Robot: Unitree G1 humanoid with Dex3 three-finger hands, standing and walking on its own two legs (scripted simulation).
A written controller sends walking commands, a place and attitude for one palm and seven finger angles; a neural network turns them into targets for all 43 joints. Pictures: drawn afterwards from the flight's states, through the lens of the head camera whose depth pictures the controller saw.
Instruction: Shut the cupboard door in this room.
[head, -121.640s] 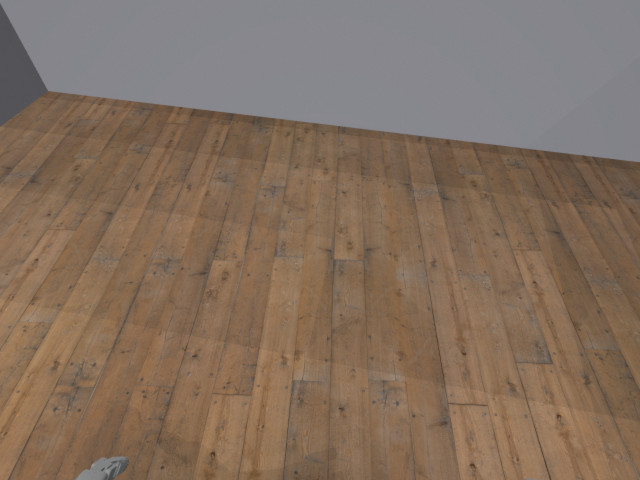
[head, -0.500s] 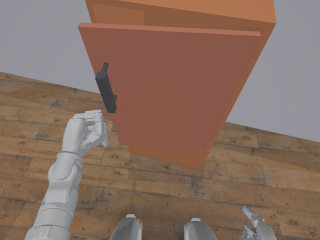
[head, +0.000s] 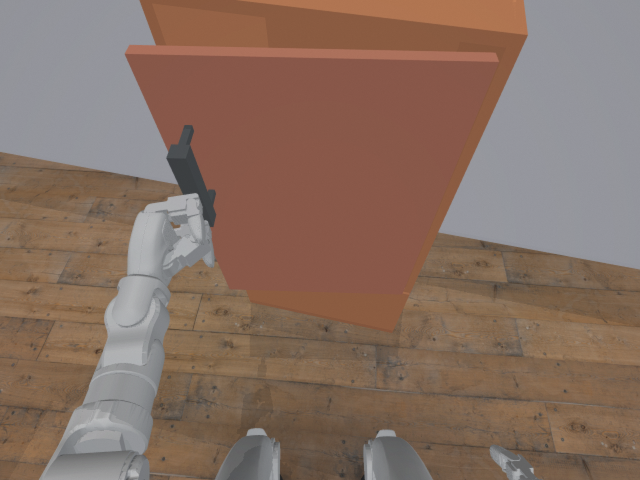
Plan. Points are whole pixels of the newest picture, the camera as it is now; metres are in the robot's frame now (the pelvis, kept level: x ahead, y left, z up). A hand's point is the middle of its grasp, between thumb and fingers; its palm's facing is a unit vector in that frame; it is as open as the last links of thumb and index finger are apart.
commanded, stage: bring the fist close to the handle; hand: left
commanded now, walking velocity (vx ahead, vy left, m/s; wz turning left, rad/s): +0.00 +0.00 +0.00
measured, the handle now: (197, 178) +0.51 +0.18 +0.05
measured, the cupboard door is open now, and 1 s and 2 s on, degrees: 11 2 0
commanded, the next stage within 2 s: push the door shut along its arc in 0.12 s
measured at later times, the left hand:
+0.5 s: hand (206, 221) +0.42 +0.15 +0.06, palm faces -0.12 -0.99 -0.04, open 3.1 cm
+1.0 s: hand (221, 187) +0.49 +0.14 +0.05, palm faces -0.25 -0.97 -0.03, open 3.1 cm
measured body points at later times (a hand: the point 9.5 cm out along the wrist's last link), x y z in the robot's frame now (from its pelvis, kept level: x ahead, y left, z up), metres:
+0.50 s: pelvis -0.01 +0.00 -0.01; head +0.09 +0.01 +0.43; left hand +0.43 +0.21 +0.06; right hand +0.10 -0.26 -0.12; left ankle +0.04 +0.13 -0.65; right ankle +0.03 -0.12 -0.65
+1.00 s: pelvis -0.01 +0.01 -0.03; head +0.12 +0.02 +0.40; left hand +0.49 +0.19 +0.06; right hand +0.02 -0.26 -0.14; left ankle +0.04 +0.13 -0.65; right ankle +0.03 -0.12 -0.65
